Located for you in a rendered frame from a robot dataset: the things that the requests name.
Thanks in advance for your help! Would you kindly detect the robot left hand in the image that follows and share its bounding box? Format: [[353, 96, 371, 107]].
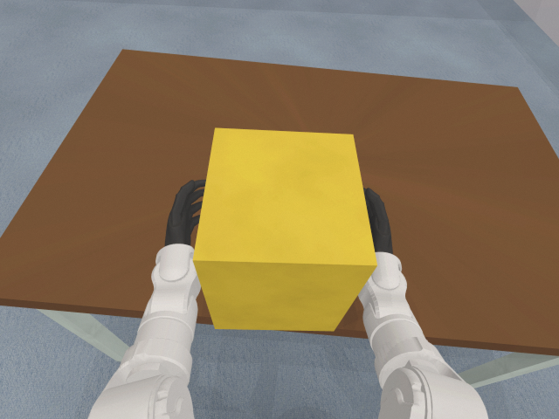
[[164, 180, 206, 247]]

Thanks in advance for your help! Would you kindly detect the carton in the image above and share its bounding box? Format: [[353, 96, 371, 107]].
[[193, 128, 377, 331]]

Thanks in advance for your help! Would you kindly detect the right robot upper arm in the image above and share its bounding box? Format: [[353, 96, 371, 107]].
[[378, 366, 488, 419]]

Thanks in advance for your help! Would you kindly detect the table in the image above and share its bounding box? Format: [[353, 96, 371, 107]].
[[0, 49, 559, 388]]

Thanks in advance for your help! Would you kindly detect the robot right hand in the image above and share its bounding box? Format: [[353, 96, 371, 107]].
[[363, 188, 393, 254]]

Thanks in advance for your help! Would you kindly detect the robot left forearm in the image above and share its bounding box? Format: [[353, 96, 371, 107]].
[[88, 244, 201, 419]]

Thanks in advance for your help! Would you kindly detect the left robot upper arm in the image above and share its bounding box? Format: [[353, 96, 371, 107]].
[[89, 374, 195, 419]]

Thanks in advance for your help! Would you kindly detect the robot right forearm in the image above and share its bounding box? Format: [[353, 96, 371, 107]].
[[358, 252, 488, 418]]

